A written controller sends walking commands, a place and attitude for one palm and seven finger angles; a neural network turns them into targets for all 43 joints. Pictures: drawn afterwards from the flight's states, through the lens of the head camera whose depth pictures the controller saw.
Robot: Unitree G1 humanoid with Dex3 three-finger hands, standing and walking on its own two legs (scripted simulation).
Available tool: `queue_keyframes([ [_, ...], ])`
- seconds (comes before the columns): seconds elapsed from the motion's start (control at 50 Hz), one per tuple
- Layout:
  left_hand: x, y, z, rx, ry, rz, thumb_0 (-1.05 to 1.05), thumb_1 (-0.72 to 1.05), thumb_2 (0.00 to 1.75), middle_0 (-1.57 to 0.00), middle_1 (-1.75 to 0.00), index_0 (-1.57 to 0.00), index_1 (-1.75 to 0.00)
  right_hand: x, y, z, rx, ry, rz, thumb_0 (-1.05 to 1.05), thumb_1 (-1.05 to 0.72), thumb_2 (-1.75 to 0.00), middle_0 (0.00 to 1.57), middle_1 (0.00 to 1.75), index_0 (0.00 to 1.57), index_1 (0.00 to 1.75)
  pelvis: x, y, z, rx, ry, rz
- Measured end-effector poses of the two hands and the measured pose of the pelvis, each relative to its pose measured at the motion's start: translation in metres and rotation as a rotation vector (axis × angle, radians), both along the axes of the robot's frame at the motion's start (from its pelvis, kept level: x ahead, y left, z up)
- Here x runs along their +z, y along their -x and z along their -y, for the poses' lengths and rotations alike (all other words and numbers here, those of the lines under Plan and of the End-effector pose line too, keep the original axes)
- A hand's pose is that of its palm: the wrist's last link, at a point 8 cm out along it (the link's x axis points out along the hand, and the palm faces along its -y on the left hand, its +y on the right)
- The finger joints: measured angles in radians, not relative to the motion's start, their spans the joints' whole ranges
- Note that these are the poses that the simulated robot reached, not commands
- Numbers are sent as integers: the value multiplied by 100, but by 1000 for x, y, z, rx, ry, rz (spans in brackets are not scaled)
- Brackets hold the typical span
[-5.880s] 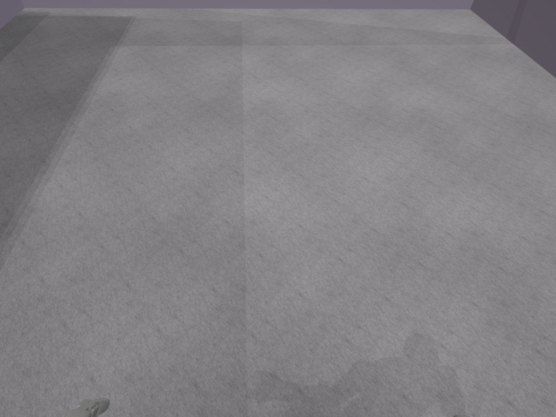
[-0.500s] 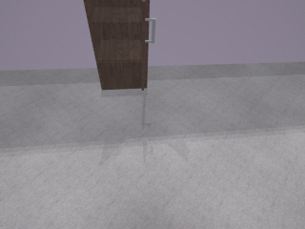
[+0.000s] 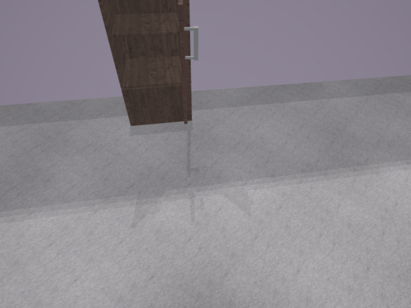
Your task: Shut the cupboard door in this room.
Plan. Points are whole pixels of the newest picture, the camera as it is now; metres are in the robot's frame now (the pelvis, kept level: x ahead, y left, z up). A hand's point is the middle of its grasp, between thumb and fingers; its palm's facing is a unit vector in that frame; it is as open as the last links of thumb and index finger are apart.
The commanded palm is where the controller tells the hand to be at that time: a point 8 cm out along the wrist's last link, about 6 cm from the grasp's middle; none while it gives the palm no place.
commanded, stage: look at it before walking up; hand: left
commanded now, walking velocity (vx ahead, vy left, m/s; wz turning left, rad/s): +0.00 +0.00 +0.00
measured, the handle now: (191, 43) +1.14 +0.12 +0.00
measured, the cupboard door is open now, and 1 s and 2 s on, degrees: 82 82 82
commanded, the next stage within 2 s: walk around to get in front in 0.36 s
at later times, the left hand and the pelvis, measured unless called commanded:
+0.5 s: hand out of the picture -0.05 +0.14 -0.18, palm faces +0.04 -0.99 -0.15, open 7.4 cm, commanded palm none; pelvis -0.02 -0.01 +0.00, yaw +0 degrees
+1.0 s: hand out of the picture +0.04 +0.15 -0.17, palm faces -0.14 -0.95 -0.29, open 7.4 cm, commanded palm none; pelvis -0.04 -0.05 -0.02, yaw -13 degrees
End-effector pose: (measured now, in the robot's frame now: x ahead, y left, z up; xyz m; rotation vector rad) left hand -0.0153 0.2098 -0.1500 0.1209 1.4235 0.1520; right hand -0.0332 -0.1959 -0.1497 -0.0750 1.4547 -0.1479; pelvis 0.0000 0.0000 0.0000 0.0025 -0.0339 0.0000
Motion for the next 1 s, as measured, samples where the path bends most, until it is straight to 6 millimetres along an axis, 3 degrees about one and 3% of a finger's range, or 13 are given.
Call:
queue_keyframes([
  [0.38, -1, 32, 17, 10, 26, -34, 1, 91, 90, -20, -30, -20, -30, 2, 14, 15, -7, 18, 7, 0, -91, -90, 20, 30, 20, 30, 1, 15, 7, -3, 0, 7],
  [0.64, -3, 40, 12, -15, 14, -64, 1, 91, 90, -20, -30, -20, -30, -5, 18, 23, -56, 29, 26, 0, -91, -90, 20, 30, 20, 30, -5, 30, 10, -59, -1, -8],
  [0.76, -6, 16, 0, -77, -27, -47, 1, 91, 90, -20, -30, -20, -30, -14, 21, 40, -123, 50, 61, 0, -91, -90, 20, 30, 20, 30, -15, 38, 15, -120, -22, -27],
  [0.9, -1, -35, 4, -162, -110, 82, 1, 91, 90, -20, -30, -20, -30, -34, 12, 78, -165, 52, 120, 0, -91, -90, 20, 30, 20, 30, -29, 39, 38, -190, -27, -29],
  [1.0, 12, -58, 18, -212, -111, 124, 1, 91, 90, -20, -30, -20, -30, -17, -12, 103, -169, 83, 183, 1, -91, -90, 20, 30, 20, 30, -17, 43, 46, -234, -29, -35],
])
